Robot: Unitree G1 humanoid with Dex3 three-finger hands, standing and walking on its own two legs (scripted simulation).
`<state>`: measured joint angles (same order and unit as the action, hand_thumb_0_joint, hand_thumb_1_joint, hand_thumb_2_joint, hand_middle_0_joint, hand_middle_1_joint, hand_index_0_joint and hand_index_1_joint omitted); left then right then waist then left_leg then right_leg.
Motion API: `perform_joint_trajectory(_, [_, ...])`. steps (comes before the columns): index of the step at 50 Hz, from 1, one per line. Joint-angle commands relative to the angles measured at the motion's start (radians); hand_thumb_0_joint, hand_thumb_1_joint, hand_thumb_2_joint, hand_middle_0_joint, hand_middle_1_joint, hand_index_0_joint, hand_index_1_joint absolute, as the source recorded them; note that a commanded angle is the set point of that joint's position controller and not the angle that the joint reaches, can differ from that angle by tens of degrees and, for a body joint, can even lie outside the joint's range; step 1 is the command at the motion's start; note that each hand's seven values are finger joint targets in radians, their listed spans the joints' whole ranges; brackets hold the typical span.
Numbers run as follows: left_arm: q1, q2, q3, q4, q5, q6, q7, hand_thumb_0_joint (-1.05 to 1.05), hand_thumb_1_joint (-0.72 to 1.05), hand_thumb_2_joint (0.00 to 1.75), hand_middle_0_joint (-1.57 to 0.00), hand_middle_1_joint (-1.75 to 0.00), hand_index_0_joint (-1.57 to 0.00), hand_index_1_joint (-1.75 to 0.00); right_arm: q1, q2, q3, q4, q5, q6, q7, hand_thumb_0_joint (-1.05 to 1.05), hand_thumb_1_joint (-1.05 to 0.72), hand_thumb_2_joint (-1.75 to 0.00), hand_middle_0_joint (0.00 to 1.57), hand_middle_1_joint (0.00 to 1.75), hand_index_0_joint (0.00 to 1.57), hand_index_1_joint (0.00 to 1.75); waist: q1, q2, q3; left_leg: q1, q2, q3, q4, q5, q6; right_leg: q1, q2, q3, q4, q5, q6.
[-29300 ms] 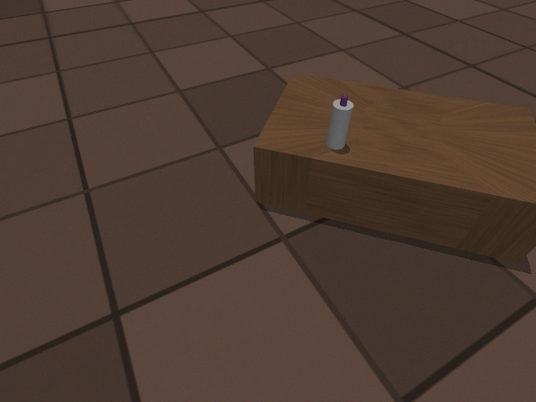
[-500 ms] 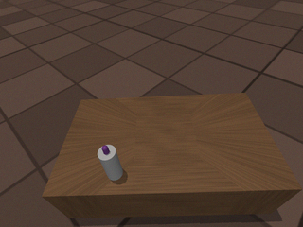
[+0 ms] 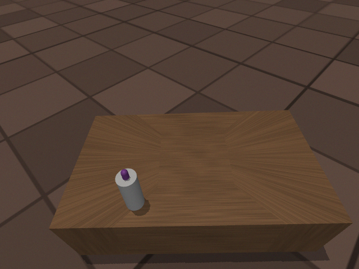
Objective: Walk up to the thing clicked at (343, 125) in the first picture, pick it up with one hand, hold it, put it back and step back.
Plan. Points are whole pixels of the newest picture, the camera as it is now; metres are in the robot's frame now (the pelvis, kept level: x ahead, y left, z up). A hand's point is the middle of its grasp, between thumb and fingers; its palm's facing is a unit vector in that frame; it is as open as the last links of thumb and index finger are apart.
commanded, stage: home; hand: left
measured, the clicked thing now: (130, 187) +0.50 +0.23 -0.30
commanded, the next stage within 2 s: stand in 0.56 s
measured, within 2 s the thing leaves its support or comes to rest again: neither
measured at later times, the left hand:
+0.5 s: hand out of the picture +0.09 +0.25 -0.15, palm faces -0.02 -0.93 -0.37, open 17.5 cm
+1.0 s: hand out of the picture +0.10 +0.25 -0.15, palm faces -0.02 -0.93 -0.37, open 12.0 cm
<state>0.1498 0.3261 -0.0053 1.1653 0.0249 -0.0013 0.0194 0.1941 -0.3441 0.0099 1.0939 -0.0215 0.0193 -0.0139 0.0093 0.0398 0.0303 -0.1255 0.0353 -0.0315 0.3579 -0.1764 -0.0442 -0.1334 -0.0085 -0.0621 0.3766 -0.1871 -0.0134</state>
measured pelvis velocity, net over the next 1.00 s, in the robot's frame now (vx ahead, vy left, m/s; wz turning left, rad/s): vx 0.02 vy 0.00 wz -0.01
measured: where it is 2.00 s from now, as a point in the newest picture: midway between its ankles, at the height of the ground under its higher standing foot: outside the picture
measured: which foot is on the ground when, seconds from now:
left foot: down 0.00-1.00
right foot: down 0.00-1.00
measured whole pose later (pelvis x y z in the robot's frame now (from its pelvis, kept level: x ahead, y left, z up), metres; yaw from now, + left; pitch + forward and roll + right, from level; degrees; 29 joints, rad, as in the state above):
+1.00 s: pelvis +0.02 +0.00 +0.00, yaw -1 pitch -2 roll +0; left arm 0.09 0.33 0.01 1.16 0.01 -0.01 0.01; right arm 0.13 -0.36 0.01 1.12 -0.02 0.00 -0.01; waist 0.00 0.03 0.03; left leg -0.09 0.04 -0.02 0.30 -0.18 -0.05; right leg -0.11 0.00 -0.05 0.34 -0.19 -0.01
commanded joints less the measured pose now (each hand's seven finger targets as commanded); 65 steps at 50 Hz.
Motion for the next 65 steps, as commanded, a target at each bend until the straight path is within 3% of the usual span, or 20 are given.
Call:
perform_joint_trajectory(1, [-0.045,0.218,0.035,-0.049,-0.004,-0.018,0.008,0.0,-0.59,0.03,-0.04,-0.05,-0.04,-0.05,-0.053,-0.187,-0.034,-0.053,0.001,-0.023,-0.013,0.0,-0.9,-0.9,0.2,0.3,0.2,0.3,0.006,-0.009,0.004,-0.046,0.067,-0.07,-0.075,-0.003,0.04,-0.01,-0.109,0.127,-0.103,-0.046,0.0])
perform_joint_trajectory(8, [-0.059,0.219,0.035,-0.043,-0.005,-0.02,0.007,0.0,-0.58,0.04,-0.05,-0.05,-0.05,-0.05,-0.049,-0.191,-0.032,-0.039,0.001,-0.025,-0.01,0.0,-0.9,-0.9,0.2,0.3,0.2,0.3,0.001,-0.033,0.003,-0.046,0.065,-0.064,-0.069,0.012,0.041,-0.012,-0.112,0.131,-0.11,-0.054,0.0])
perform_joint_trajectory(12, [-0.065,0.217,0.035,-0.045,-0.009,-0.024,0.007,0.0,-0.57,0.04,-0.05,-0.05,-0.05,-0.05,-0.066,-0.193,-0.032,-0.039,0.001,-0.029,-0.011,0.0,-0.9,-0.9,0.2,0.3,0.2,0.3,0.003,-0.019,-0.035,-0.024,0.077,-0.063,-0.07,0.085,0.044,0.033,-0.118,0.125,-0.092,0.079,-0.005])
perform_joint_trajectory(16, [-0.074,0.221,0.037,-0.044,-0.008,-0.026,0.008,0.0,-0.58,0.04,-0.05,-0.05,-0.05,-0.05,-0.064,-0.191,-0.03,-0.034,0.004,-0.031,-0.012,0.0,-0.9,-0.9,0.2,0.3,0.2,0.3,-0.001,-0.029,-0.046,-0.011,0.082,-0.062,-0.074,0.119,0.045,0.054,-0.122,0.12,-0.084,0.15,-0.002])
perform_joint_trajectory(26, [-0.087,0.217,0.041,-0.037,-0.01,-0.022,0.003,0.0,-0.59,0.03,-0.04,-0.05,-0.04,-0.05,-0.079,-0.201,-0.031,-0.022,0.004,-0.033,-0.011,0.0,-0.9,-0.9,0.2,0.3,0.2,0.3,-0.002,-0.022,-0.023,-0.023,0.082,-0.062,-0.099,0.065,0.04,0.043,-0.116,0.121,-0.102,0.066,0.0])
perform_joint_trajectory(29, [-0.093,0.221,0.043,-0.044,-0.01,-0.027,0.003,0.0,-0.58,0.04,-0.05,-0.05,-0.05,-0.05,-0.085,-0.199,-0.031,-0.029,0.005,-0.037,-0.011,0.0,-0.9,-0.9,0.2,0.3,0.2,0.3,-0.006,-0.031,-0.045,0.005,0.088,-0.059,-0.088,0.131,0.041,0.052,-0.124,0.123,-0.093,0.163,-0.004])
perform_joint_trajectory(32, [-0.093,0.22,0.044,-0.044,-0.011,-0.027,0.004,0.0,-0.57,0.05,-0.05,-0.05,-0.05,-0.05,-0.091,-0.2,-0.031,-0.027,0.006,-0.037,-0.01,0.0,-0.9,-0.9,0.2,0.3,0.2,0.3,-0.006,-0.029,-0.046,0.012,0.087,-0.059,-0.091,0.12,0.039,0.045,-0.122,0.12,-0.095,0.14,0.001])
perform_joint_trajectory(33, [-0.101,0.231,0.047,-0.05,-0.012,-0.028,0.004,0.0,-0.56,0.05,-0.05,-0.05,-0.05,-0.05,-0.092,-0.202,-0.033,-0.029,0.004,-0.036,-0.01,0.0,-0.9,-0.9,0.2,0.3,0.2,0.3,-0.007,-0.04,-0.066,0.027,0.09,-0.056,-0.083,0.152,0.041,0.054,-0.126,0.122,-0.091,0.183,-0.003])
perform_joint_trajectory(35, [-0.096,0.219,0.044,-0.049,-0.011,-0.028,0.004,0.0,-0.4,0.21,-0.2,-0.21,-0.2,-0.21,-0.101,-0.205,-0.033,-0.028,0.005,-0.035,-0.011,0.0,-0.9,-0.9,0.2,0.3,0.2,0.3,-0.004,-0.026,-0.06,0.023,0.092,-0.055,-0.076,0.158,0.043,0.059,-0.127,0.122,-0.091,0.203,-0.001])
perform_joint_trajectory(36, [-0.096,0.222,0.045,-0.048,-0.011,-0.028,0.004,0.0,-0.32,0.29,-0.2,-0.29,-0.2,-0.29,-0.097,-0.199,-0.033,-0.028,0.005,-0.035,-0.01,0.0,-0.9,-0.9,0.2,0.3,0.2,0.3,-0.008,-0.038,-0.07,0.029,0.09,-0.054,-0.077,0.16,0.04,0.058,-0.128,0.119,-0.09,0.208,-0.001])
perform_joint_trajectory(44, [-0.097,0.225,0.048,-0.051,-0.014,-0.026,0.003,0.0,0.32,0.9,-0.2,-0.3,-0.2,-0.3,-0.099,-0.206,-0.033,-0.022,0.005,-0.037,-0.01,0.0,-0.9,-0.9,0.2,0.3,0.2,0.3,-0.006,-0.025,-0.055,0.015,0.092,-0.05,-0.09,0.145,0.038,0.066,-0.125,0.122,-0.091,0.196,-0.004])
perform_joint_trajectory(51, [-0.099,0.226,0.051,-0.058,-0.013,-0.027,0.0,0.0,0.88,0.9,-0.2,-0.3,-0.2,-0.3,-0.097,-0.205,-0.032,-0.024,0.004,-0.039,-0.009,0.0,-0.9,-0.9,0.2,0.3,0.2,0.3,-0.006,-0.028,-0.047,0.011,0.098,-0.05,-0.094,0.143,0.041,0.067,-0.126,0.125,-0.089,0.193,-0.009])
perform_joint_trajectory(55, [-0.097,0.227,0.053,-0.056,-0.013,-0.029,0.0,0.0,0.9,0.9,-0.2,-0.3,-0.2,-0.3,-0.094,-0.204,-0.033,-0.023,0.005,-0.037,-0.006,0.0,-0.9,-0.9,0.2,0.3,0.2,0.3,-0.008,-0.035,-0.038,0.01,0.091,-0.051,-0.096,0.095,0.042,0.044,-0.122,0.129,-0.106,0.127,-0.003])
perform_joint_trajectory(65, [-0.089,0.222,0.053,-0.06,-0.015,-0.032,-0.004,0.0,0.9,0.9,-0.2,-0.3,-0.2,-0.3,-0.091,-0.201,-0.033,-0.025,0.007,-0.04,-0.003,0.0,-0.9,-0.9,0.2,0.3,0.2,0.3,-0.009,-0.026,-0.052,0.011,0.093,-0.049,-0.092,0.128,0.042,0.066,-0.126,0.131,-0.096,0.197,-0.009])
